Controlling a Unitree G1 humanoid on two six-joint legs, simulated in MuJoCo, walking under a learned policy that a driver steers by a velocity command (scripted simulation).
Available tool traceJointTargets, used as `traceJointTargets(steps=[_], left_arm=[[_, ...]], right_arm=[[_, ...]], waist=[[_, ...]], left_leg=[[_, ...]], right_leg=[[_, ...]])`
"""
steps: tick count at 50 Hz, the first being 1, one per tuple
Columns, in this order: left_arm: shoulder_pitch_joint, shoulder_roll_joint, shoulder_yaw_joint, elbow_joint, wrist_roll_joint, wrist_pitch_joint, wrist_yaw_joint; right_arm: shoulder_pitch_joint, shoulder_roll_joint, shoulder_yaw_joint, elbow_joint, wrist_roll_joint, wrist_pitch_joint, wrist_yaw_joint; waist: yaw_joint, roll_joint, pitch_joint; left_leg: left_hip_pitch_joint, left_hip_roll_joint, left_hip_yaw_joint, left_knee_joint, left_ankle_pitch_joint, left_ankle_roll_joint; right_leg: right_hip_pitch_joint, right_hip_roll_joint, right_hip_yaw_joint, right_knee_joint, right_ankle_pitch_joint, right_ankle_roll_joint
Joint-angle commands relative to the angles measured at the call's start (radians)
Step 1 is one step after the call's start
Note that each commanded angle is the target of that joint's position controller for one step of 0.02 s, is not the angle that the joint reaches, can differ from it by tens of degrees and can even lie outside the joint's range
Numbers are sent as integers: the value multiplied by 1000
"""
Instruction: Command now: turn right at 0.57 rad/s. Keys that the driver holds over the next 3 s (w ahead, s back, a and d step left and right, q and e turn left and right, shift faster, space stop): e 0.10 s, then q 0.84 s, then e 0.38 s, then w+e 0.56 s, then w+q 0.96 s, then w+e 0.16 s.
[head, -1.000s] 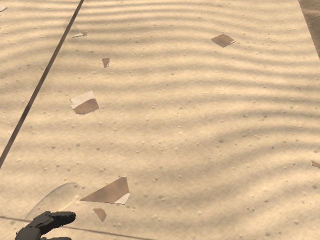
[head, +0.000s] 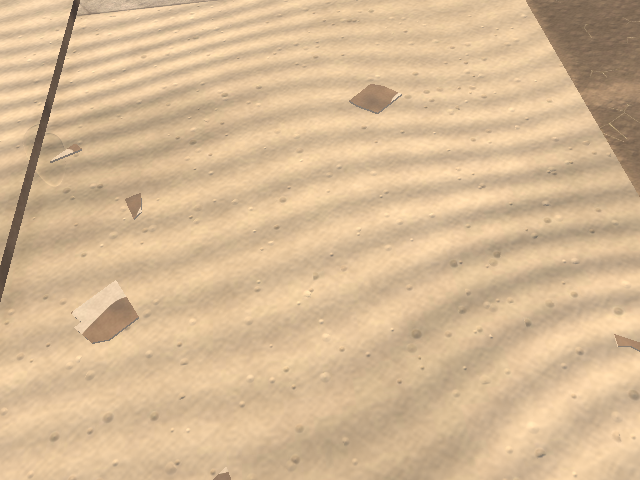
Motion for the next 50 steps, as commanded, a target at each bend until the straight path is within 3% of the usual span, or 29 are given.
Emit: traceJointTargets(steps=[1, 6, 10, 12, 13, 14, 15, 16, 18, 21, 25, 27, 28, 29, 30, 31, 32, 33, 37, 39, 41, 42, 43, 44, 45, 46, 47, 48, 50], left_arm=[[-26, 160, 41, -80, -6, -14, 18], [-30, 178, 50, -91, -4, 1, 26], [-50, 117, 21, -75, 14, 2, 9], [-72, 73, -2, -52, 14, -1, 1], [-55, 63, -8, -32, 13, -6, -4], [-18, 63, -9, -14, 25, -17, -6], [29, 81, -3, -12, 44, -27, -8], [30, 78, -1, -14, 46, -32, -5], [-67, 120, 15, -19, 30, -28, 14], [-68, 95, 22, -28, 20, -11, 27], [-43, 71, 35, -25, 12, -20, 20], [-22, 90, 48, -23, 12, -22, 16], [-5, 109, 55, -21, 14, -21, 16], [15, 135, 62, -20, 20, -21, 16], [-6, 145, 63, -30, 25, -24, 20], [-6, 129, 53, -44, 29, -31, 27], [-35, 122, 48, -52, 24, -36, 32], [-77, 128, 50, -54, 12, -38, 33], [-79, 166, 64, -38, 7, -19, 33], [-58, 180, 69, -29, -5, -11, 29], [-67, 183, 70, -22, -27, -9, 23], [-30, 157, 64, -4, -30, -14, 18], [14, 113, 52, 5, -3, -18, 10], [-46, 63, 29, -69, 42, -21, 11], [-134, 110, 42, -80, 20, -25, 21], [-140, 125, 48, -79, -3, -21, 24], [-118, 131, 54, -59, -1, -16, 33], [-94, 142, 58, -37, 6, -10, 40], [-39, 124, 55, -5, 4, -5, 35]], right_arm=[[-15, -65, -17, -64, 7, -20, -1], [-30, -54, -5, -64, 11, -28, 13], [-2, -47, 7, -46, 14, -30, 30], [27, -18, 20, -31, 10, -36, 43], [37, -13, 26, -25, 4, -41, 49], [32, -48, 24, -30, -9, -43, 48], [14, -135, 10, -47, -11, -43, 43], [-24, -145, 7, -41, -2, -41, 44], [-24, -119, 10, -46, 6, -43, 46], [-7, -135, 6, -51, 18, -47, 38], [3, -132, 0, -75, 25, -25, 21], [-7, -119, 0, -96, 29, -15, 19], [-6, -107, 3, -105, 31, -12, 20], [5, -90, 7, -109, 30, -8, 23], [20, -86, 5, -114, 26, -7, 29], [8, -121, -10, -118, 23, -4, 33], [19, -129, -20, -114, 29, 3, 37], [31, -103, -14, -109, 33, 12, 40], [-11, -43, 15, -143, 33, 19, 63], [-2, -66, 8, -158, 36, 21, 75], [61, -76, -3, -147, 32, 27, 81], [105, -96, -14, -134, 27, 29, 72], [143, -178, -40, -137, 27, 28, 57], [143, -303, -59, -176, 2, 16, 49], [172, -251, -45, -180, -29, -10, 60], [131, -222, -33, -177, -25, -29, 61], [78, -193, -28, -177, -2, -36, 54], [27, -147, -11, -183, 14, -33, 45], [2, -90, 16, -182, 6, -30, 32]], waist=[[-10, -154, -144], [7, -179, -138], [21, -184, -145], [-6, -161, -133], [-20, -140, -113], [-1, -104, -108], [58, 20, -105], [82, 108, -97], [25, 111, -64], [15, 141, -59], [3, 89, -87], [3, 4, -90], [2, -73, -90], [4, -167, -86], [0, -259, -98], [12, -215, -96], [-8, -135, -88], [-27, -102, -66], [10, -170, -83], [17, -192, -117], [-19, -180, -131], [-28, -142, -136], [-22, 42, -131], [-20, 305, -130], [-100, 155, -205], [-64, 111, -155], [-34, 71, -119], [-13, 60, -112], [12, 81, -147]], left_leg=[[-77, 1, -50, -29, 62, -16], [7, -5, -60, -261, 70, -35], [189, 27, -26, -382, 54, -20], [311, 33, -9, -560, 152, 0], [381, 28, -6, -706, 287, 17], [434, 66, -63, -721, 395, 39], [435, 153, -163, -686, 579, 91], [337, 167, -195, -692, 465, 162], [260, 151, -239, -737, 308, 164], [265, 148, -290, -722, 332, 171], [249, 119, -320, -664, 338, 180], [187, 63, -269, -585, 295, 144], [129, 18, -209, -506, 239, 112], [56, -33, -131, -393, 143, 75], [7, -39, -59, -216, -105, 50], [-38, -4, -62, -5, -229, 29], [-46, 20, -78, 82, -215, 19], [-48, 47, -73, 44, -161, 12], [88, 52, 35, -202, -37, -6], [156, 32, 73, -327, 0, 6], [270, -4, 123, -520, 144, 41], [372, -28, 107, -617, 227, 72], [528, 82, -89, -684, 511, 134], [589, 372, -527, -718, 805, 352], [545, 399, -556, -749, 721, 446], [505, 345, -463, -755, 627, 403], [476, 284, -393, -753, 526, 341], [461, 259, -337, -747, 511, 301], [402, 212, -241, -750, 587, 284]], right_leg=[[205, -219, 263, -143, 347, -159], [199, -211, 311, -132, 228, -166], [119, -213, 293, -110, 271, -170], [81, -192, 266, -95, 229, -145], [57, -167, 244, -96, 176, -109], [36, -128, 217, -80, 95, -60], [22, -48, 143, -13, -15, -12], [72, 3, 68, -23, -52, 33], [113, 5, 31, 22, -21, 54], [91, 10, 5, 53, -18, 50], [104, 1, -12, 47, -7, 37], [145, -51, 28, -10, 27, 5], [179, -113, 91, -63, 56, -34], [217, -231, 207, -125, 137, -105], [226, -375, 319, -161, 268, -196], [214, -450, 359, -172, 387, -261], [196, -438, 305, -162, 415, -255], [184, -387, 215, -158, 378, -209], [169, -284, -2, -135, 406, -151], [198, -301, -25, -100, 416, -143], [172, -302, -62, -25, 349, -101], [111, -274, -105, 58, 247, -48], [-74, -198, -193, 269, 5, 45], [-375, -38, -177, 537, -486, 135], [-378, -30, -2, 703, -508, 132], [-391, -46, 22, 734, -423, 116], [-393, -64, 27, 705, -328, 111], [-382, -79, 28, 676, -259, 116], [-261, -69, 4, 680, -159, 133]])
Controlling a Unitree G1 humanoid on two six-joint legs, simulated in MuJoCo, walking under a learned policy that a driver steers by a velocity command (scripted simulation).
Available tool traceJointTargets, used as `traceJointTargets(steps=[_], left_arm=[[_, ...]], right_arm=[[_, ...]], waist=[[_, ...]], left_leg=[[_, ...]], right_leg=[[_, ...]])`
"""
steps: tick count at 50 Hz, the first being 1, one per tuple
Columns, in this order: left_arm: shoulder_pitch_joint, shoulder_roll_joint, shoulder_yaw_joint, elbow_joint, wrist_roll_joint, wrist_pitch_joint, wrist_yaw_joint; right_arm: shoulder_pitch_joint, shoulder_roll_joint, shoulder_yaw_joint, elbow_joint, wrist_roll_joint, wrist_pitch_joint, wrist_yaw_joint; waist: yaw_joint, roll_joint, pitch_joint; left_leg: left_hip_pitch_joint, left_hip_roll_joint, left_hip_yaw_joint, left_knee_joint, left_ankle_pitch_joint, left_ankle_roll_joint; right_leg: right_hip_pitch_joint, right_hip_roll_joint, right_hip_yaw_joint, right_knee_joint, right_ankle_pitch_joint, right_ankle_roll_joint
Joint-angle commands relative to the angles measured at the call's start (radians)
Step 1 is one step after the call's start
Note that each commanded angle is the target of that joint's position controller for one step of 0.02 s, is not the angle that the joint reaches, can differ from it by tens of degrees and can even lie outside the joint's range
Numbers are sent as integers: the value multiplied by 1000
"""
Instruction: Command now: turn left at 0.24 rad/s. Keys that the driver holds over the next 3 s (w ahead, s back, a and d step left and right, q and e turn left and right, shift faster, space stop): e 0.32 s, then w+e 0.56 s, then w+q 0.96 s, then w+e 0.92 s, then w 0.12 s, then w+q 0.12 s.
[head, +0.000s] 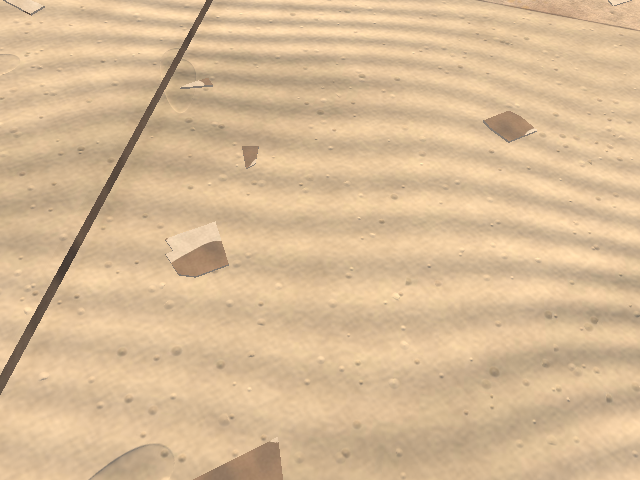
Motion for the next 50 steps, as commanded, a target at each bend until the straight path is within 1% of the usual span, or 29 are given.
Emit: traceJointTargets(steps=[1, 4, 5, 7, 10, 13, 15, 16, 17, 18, 19, 20, 21, 22, 23, 26, 29, 31, 32, 33, 34, 35, 36, 37, 39, 41, 45, 48, 50], left_arm=[[56, 73, 20, -29, -6, -6, 0], [32, 13, -9, -18, -8, -3, -14], [13, 10, -15, -21, -8, -3, -18], [-5, 45, -11, -27, -15, -2, -23], [-6, 86, -2, -36, -25, -5, -21], [34, 68, -6, -29, -24, -11, -25], [59, 71, -7, -27, -19, -15, -33], [57, 108, 1, -35, -14, -15, -33], [87, 175, 22, -22, -18, -14, -27], [139, 169, 30, -11, -35, -16, -28], [215, 160, 27, 0, -29, -26, -30], [239, 152, 25, 5, -15, -44, -28], [212, 144, 22, 1, -19, -61, -27], [174, 140, 20, -9, -29, -67, -23], [153, 133, 18, -18, -34, -63, -19], [135, 152, 24, -42, -28, -44, -11], [117, 160, 27, -67, -33, -35, -19], [111, 112, 13, -81, -29, -34, -22], [101, 55, -3, -90, -24, -38, -23], [91, -40, -30, -136, -26, -46, -23], [132, 24, -15, -164, -52, -59, -20], [128, 83, 2, -141, -55, -60, -23], [117, 102, 11, -119, -45, -58, -29], [123, 87, 12, -102, -36, -60, -32], [94, 59, 7, -103, -37, -65, -47], [73, 34, 0, -115, -38, -66, -55], [-23, -4, -18, -160, -31, -69, -63], [-129, -41, -41, -196, -23, -85, -83], [-194, -44, -47, -215, -25, -98, -98]], right_arm=[[-70, -92, -12, -71, -9, -23, -21], [-65, -47, 8, -36, -22, -30, -24], [-58, -59, 7, -25, -27, -30, -24], [-47, -98, -3, -4, -34, -27, -19], [-52, -147, -20, 9, -17, -16, -21], [-62, -154, -28, 15, -1, -3, -33], [-50, -151, -34, 23, 8, 5, -42], [-39, -140, -37, 19, 5, 2, -46], [-42, -109, -33, -12, -16, -6, -46], [-127, -81, -28, -38, -28, -14, -42], [-192, -69, -26, -63, -17, -24, -30], [-206, -76, -33, -71, 6, -36, -15], [-180, -84, -38, -66, 22, -46, 0], [-172, -95, -41, -62, 26, -58, 10], [-184, -99, -41, -58, 20, -70, 17], [-178, -56, -28, -49, 12, -100, 36], [-98, -75, -36, -30, 28, -110, 39], [12, -99, -52, 2, 31, -110, 27], [129, -130, -64, 25, 27, -113, 16], [236, -229, -79, 34, -6, -112, 4], [199, -268, -83, 32, -28, -117, 15], [126, -196, -63, 18, -8, -123, 13], [97, -143, -49, 17, 3, -125, 8], [75, -124, -43, 16, -2, -125, 4], [85, -104, -37, 27, -10, -128, -5], [122, -97, -35, 42, -12, -134, -8], [162, -107, -33, 77, -9, -125, -9], [205, -125, -28, 118, 14, -110, -6], [245, -144, -28, 142, 28, -99, -2]], waist=[[31, 151, -178], [12, 156, -156], [-3, 167, -138], [-24, 176, -96], [-29, 159, -46], [-5, 138, -68], [17, 117, -88], [9, 64, -104], [-25, -111, -148], [25, -177, -146], [82, -214, -122], [94, -174, -87], [63, -120, -53], [44, -91, -28], [45, -87, -24], [44, -109, -49], [1, -121, -67], [-55, -94, -76], [-103, -35, -110], [-118, 234, -163], [-61, 317, -104], [-37, 239, 1], [-32, 186, 44], [-21, 154, 34], [-31, 154, 24], [-43, 136, 2], [-65, 104, 24], [-81, 98, 62], [-94, 88, 83]], left_leg=[[153, 235, -201, -181, 448, 165], [141, 203, -127, -198, 337, 143], [128, 208, -127, -211, 286, 146], [109, 232, -155, -228, 193, 163], [134, 276, -206, -209, 189, 186], [198, 298, -197, -145, 381, 185], [209, 275, -146, -91, 418, 139], [178, 227, -94, -28, 336, 88], [86, 109, 24, 76, 146, 23], [-67, -15, 114, 199, -112, -41], [-253, -58, 64, 335, -359, -48], [-360, -23, -18, 478, -417, -42], [-416, 18, -57, 501, -359, -32], [-428, 42, -58, 445, -291, -28], [-400, 47, -40, 364, -243, -36], [-191, 4, 15, 179, -145, -67], [48, -22, 40, 10, -9, -80], [241, -8, 37, -68, 60, -78], [391, 88, -59, -94, -3, -52], [502, 346, -449, -253, -326, 50], [391, 470, -751, -363, -572, 158], [333, 449, -673, -379, -601, 159], [296, 388, -522, -364, -470, 125], [280, 341, -405, -361, -324, 97], [271, 285, -220, -371, -72, 71], [289, 271, -122, -368, 76, 79], [295, 269, -12, -384, 236, 104], [281, 268, 16, -400, 294, 122], [309, 285, 5, -393, 344, 134]], right_leg=[[-5, -29, 39, 21, 122, 17], [106, -57, 36, -235, 169, 22], [144, -59, 30, -302, 163, 21], [179, -52, 13, -375, 121, 15], [143, -37, 0, -417, 63, 0], [155, -21, -25, -485, 98, -21], [217, -18, -21, -617, 276, -57], [268, -50, 41, -642, 489, -90], [343, -130, 181, -638, 596, -167], [413, -207, 345, -712, 420, -282], [497, -286, 515, -815, 217, -367], [521, -316, 589, -870, 44, -394], [522, -301, 574, -877, -61, -370], [513, -273, 529, -889, -86, -337], [501, -240, 482, -900, -70, -311], [391, -147, 367, -881, 39, -279], [238, -118, 356, -844, 28, -255], [115, -70, 350, -758, -37, -204], [-2, -17, 299, -595, -92, -155], [-188, 96, 156, -232, -154, -94], [-289, 52, 178, -28, -141, -88], [-345, -3, 175, 57, -44, -91], [-340, -21, 160, 66, 42, -91], [-315, -39, 154, 61, 117, -90], [-288, -64, 129, 57, 234, -82], [-298, -66, 111, 49, 298, -69], [-301, -59, 87, -157, 391, -46], [-232, -52, -5, -357, 437, -59], [-199, -40, -46, -453, 425, -72]])
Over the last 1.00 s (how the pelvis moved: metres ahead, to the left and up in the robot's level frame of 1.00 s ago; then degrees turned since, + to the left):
0.00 0.08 -0.01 17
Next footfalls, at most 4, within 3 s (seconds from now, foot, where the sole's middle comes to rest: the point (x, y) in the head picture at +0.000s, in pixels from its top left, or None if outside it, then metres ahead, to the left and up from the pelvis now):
0.30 right None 0.03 -0.13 -0.77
0.64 left None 0.16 0.11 -0.77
1.12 right None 0.37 -0.26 -0.77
1.66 left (351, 350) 0.72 -0.10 -0.77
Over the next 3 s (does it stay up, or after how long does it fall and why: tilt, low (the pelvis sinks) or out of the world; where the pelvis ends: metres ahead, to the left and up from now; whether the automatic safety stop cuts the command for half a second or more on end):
stays up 1.30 -0.27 0.01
